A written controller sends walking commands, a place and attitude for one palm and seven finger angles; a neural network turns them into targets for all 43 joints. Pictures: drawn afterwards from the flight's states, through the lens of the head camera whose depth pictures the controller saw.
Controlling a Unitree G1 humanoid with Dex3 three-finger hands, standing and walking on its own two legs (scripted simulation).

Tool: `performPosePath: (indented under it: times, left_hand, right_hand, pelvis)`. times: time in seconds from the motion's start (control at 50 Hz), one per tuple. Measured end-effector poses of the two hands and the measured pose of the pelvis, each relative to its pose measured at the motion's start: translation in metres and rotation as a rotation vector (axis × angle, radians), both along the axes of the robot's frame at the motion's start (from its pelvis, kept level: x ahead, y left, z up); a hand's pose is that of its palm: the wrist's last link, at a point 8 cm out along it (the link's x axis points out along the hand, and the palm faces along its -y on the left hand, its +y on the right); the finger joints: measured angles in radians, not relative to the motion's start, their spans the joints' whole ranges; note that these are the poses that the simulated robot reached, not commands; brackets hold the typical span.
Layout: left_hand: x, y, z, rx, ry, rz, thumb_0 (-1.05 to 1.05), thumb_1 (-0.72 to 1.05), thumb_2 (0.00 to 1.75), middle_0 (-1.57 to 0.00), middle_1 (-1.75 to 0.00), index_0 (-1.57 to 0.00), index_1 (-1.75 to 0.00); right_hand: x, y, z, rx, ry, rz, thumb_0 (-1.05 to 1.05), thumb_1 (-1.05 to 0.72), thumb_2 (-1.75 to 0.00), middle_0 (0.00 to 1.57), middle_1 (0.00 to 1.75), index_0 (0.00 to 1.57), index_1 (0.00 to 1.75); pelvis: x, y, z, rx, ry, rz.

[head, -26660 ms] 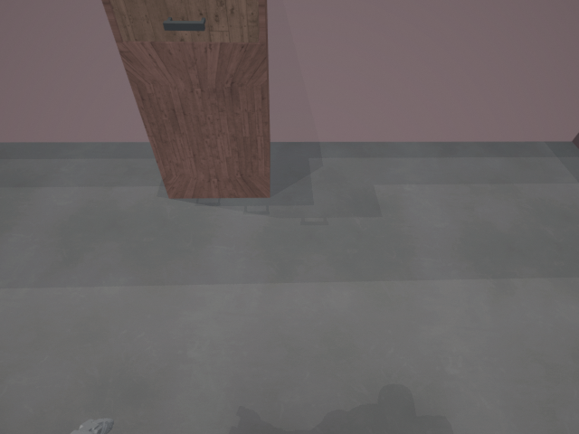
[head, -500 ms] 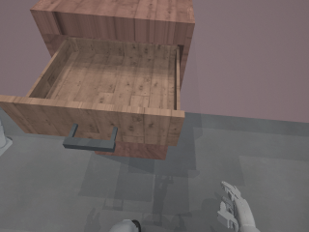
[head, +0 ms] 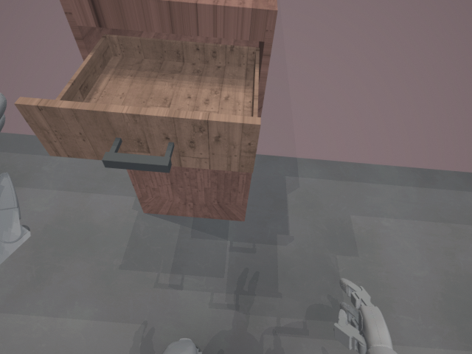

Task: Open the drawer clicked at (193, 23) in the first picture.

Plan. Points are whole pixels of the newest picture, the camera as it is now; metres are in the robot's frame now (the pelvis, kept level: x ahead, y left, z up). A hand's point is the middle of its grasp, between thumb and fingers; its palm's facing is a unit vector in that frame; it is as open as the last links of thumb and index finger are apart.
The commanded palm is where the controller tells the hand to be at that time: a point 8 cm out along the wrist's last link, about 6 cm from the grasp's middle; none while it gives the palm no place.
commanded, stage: stop stepping back and stand still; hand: left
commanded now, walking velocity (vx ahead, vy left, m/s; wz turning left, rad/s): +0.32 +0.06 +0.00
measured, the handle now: (140, 153) +0.45 +0.21 +0.06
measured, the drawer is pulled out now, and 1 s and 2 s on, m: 0.29 0.29 0.29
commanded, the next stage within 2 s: let the arm hang, fingers relaxed in 0.54 s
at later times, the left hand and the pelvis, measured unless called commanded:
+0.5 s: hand out of the picture +0.12 +0.23 +0.24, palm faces +0.49 -0.77 -0.40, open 7.4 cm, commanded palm +0.06 +0.28 +0.25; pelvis -0.06 +0.00 +0.01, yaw +2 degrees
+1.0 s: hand out of the picture -0.03 +0.19 -0.17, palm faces +0.15 -0.97 -0.18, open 6.7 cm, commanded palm none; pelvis -0.06 +0.00 +0.01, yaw +4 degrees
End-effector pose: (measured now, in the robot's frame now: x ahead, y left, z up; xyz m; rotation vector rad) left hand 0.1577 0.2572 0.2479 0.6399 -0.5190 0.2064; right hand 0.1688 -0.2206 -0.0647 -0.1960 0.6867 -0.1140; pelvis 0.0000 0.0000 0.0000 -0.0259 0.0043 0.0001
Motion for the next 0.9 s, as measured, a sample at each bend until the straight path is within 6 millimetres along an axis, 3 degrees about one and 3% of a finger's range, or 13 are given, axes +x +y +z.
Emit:
performPosePath:
  times: [0.06, 0.12, 0.2, 0.28, 0.44, 0.64, 0.66, 0.7, 0.74, 0.78, 0.84, 0.9]
  left_hand:
    - [-0.024, -0.002, 0.011, 0.006, -0.038, 0.02, 0.01, 0.89, 0.9, -0.22, -0.3, -0.22, -0.31]
    - [-0.039, 0.009, 0.017, -0.034, -0.08, 0.083, 0.01, 0.88, 0.9, -0.22, -0.3, -0.22, -0.31]
    - [-0.047, 0.03, 0.006, -0.109, -0.1, 0.152, 0.01, 0.89, 0.9, -0.22, -0.3, -0.22, -0.31]
    - [-0.056, 0.034, -0.008, -0.134, -0.042, 0.174, 0.01, 0.89, 0.9, -0.21, -0.3, -0.21, -0.31]
    - [-0.081, 0.012, -0.001, -0.081, -0.055, 0.136, 0.02, 0.89, 0.9, -0.22, -0.3, -0.22, -0.31]
    - [-0.075, 0.029, 0.001, -0.105, -0.093, 0.159, 0.01, 0.89, 0.9, -0.21, -0.3, -0.22, -0.31]
    - [-0.07, 0.031, -0.007, -0.097, -0.062, 0.16, 0.01, 0.89, 0.9, -0.21, -0.3, -0.21, -0.31]
    - [-0.048, 0.041, -0.054, -0.154, 0.14, 0.196, 0.0, 0.89, 0.9, -0.21, -0.3, -0.21, -0.31]
    - [-0.032, 0.049, -0.128, -0.286, 0.436, 0.268, 0.0, 0.9, 0.9, -0.2, -0.3, -0.2, -0.3]
    - [-0.037, 0.043, -0.21, -0.413, 0.757, 0.332, 0.0, 0.91, 0.9, -0.2, -0.29, -0.2, -0.3]
    - [-0.079, 0.009, -0.313, -0.55, 1.198, 0.362, 0.01, 0.91, 0.9, -0.2, -0.29, -0.2, -0.3]
    - [-0.141, -0.035, -0.374, -0.66, 1.54, 0.36, 0.01, 0.92, 0.9, -0.2, -0.29, -0.2, -0.3]
  right_hand:
    - [-0.023, -0.003, -0.003, 0.007, 0.038, -0.008, 0.01, -0.9, -0.89, 0.2, 0.3, 0.2, 0.3]
    - [-0.046, -0.009, -0.004, -0.003, 0.073, -0.035, 0.01, -0.9, -0.89, 0.2, 0.3, 0.2, 0.3]
    - [-0.068, -0.017, -0.006, -0.043, 0.071, -0.06, 0.01, -0.9, -0.89, 0.2, 0.3, 0.2, 0.3]
    - [-0.083, -0.018, -0.003, -0.044, 0.059, -0.073, 0.01, -0.9, -0.89, 0.2, 0.3, 0.2, 0.3]
    - [-0.084, -0.011, -0.007, -0.021, 0.057, -0.011, 0.01, -0.9, -0.89, 0.2, 0.3, 0.2, 0.3]
    - [-0.069, -0.001, -0.001, -0.024, 0.027, -0.011, 0.01, -0.9, -0.89, 0.2, 0.3, 0.2, 0.3]
    - [-0.066, 0.0, -0.003, -0.01, 0.013, 0.001, 0.01, -0.9, -0.89, 0.2, 0.3, 0.2, 0.3]
    - [-0.063, 0.001, -0.017, 0.013, 0.041, 0.034, 0.01, -0.9, -0.89, 0.2, 0.3, 0.2, 0.3]
    - [-0.064, 0.002, -0.034, 0.031, 0.105, 0.046, 0.01, -0.9, -0.89, 0.2, 0.3, 0.2, 0.3]
    - [-0.071, 0.004, -0.046, 0.045, 0.171, 0.042, 0.01, -0.9, -0.89, 0.2, 0.3, 0.2, 0.3]
    - [-0.096, 0.005, -0.055, 0.044, 0.279, 0.015, 0.01, -0.9, -0.89, 0.2, 0.3, 0.2, 0.3]
    - [-0.133, 0.003, -0.058, 0.02, 0.409, -0.022, 0.01, -0.9, -0.89, 0.2, 0.3, 0.2, 0.3]
  pelvis:
    - [-0.012, -0.003, 0.004, 0.015, -0.018, 0.002]
    - [-0.018, -0.001, 0.008, 0.035, -0.022, 0.0]
    - [-0.03, 0.006, 0.005, 0.014, -0.021, 0.031]
    - [-0.043, 0.007, 0.006, 0.023, -0.042, 0.032]
    - [-0.054, -0.003, 0.005, 0.018, -0.045, 0.041]
    - [-0.053, 0.006, 0.005, 0.027, -0.047, 0.042]
    - [-0.052, 0.007, 0.005, 0.027, -0.038, 0.05]
    - [-0.051, 0.008, 0.001, 0.036, -0.02, 0.068]
    - [-0.052, 0.009, -0.001, 0.038, -0.012, 0.072]
    - [-0.053, 0.008, -0.003, 0.035, -0.017, 0.075]
    - [-0.055, 0.007, -0.003, 0.032, -0.036, 0.073]
    - [-0.055, 0.006, 0.001, 0.025, -0.044, 0.064]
